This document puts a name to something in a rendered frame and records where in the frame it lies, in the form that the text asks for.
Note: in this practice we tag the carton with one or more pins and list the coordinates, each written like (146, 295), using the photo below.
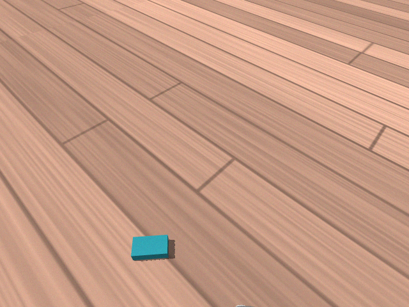
(150, 247)

